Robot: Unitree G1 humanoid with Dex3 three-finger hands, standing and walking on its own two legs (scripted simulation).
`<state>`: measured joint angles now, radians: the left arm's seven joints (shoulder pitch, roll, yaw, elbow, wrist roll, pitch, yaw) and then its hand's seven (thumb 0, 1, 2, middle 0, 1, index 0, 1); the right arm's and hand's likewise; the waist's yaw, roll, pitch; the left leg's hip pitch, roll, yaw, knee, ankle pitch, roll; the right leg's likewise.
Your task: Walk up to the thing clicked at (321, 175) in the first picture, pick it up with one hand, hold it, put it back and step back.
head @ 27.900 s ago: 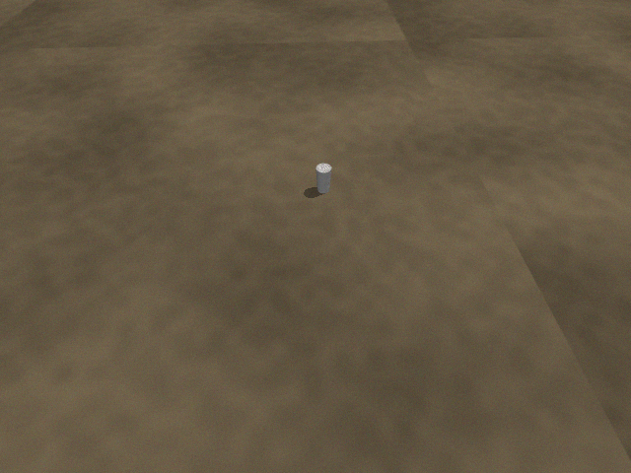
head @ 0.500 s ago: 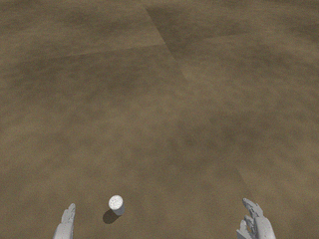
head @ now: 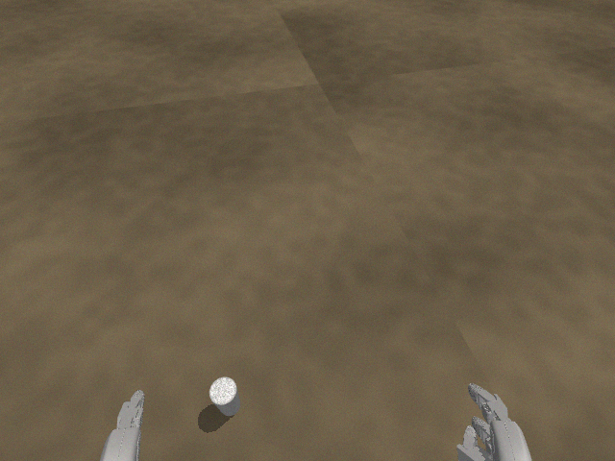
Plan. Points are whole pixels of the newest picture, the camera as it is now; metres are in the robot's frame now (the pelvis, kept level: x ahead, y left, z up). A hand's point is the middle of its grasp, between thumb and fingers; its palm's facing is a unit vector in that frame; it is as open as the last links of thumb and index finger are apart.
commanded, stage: stand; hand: left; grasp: from the side
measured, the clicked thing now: (226, 398) +0.43 +0.24 -0.66
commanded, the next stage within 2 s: none
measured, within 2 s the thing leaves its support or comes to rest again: neither
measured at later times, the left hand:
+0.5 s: hand out of the picture +0.16 +0.19 -0.08, palm faces +0.03 -0.95 -0.32, open 9.7 cm
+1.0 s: hand out of the picture +0.06 +0.25 -0.11, palm faces +0.00 -0.94 -0.35, open 7.4 cm
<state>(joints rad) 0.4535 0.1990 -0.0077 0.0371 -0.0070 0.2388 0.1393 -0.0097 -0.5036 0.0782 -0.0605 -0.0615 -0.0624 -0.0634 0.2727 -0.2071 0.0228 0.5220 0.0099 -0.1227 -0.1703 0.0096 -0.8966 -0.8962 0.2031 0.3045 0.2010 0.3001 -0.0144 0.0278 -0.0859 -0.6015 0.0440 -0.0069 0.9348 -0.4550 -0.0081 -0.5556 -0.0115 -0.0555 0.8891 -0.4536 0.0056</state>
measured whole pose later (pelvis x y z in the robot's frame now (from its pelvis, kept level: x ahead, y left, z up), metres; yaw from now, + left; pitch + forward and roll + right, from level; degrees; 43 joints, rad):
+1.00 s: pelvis -0.01 +0.01 +0.05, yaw +0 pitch -3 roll +0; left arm 0.20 0.32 0.00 0.98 0.02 0.00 0.03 0.01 0.90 0.90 -0.21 -0.30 -0.21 -0.30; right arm 0.17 -0.30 -0.02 1.04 -0.03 0.00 0.00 0.00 -0.90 -0.90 0.20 0.30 0.20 0.30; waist 0.02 0.00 0.05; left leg -0.19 -0.01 0.02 0.49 -0.24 0.01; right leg -0.18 -0.05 -0.04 0.50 -0.26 0.02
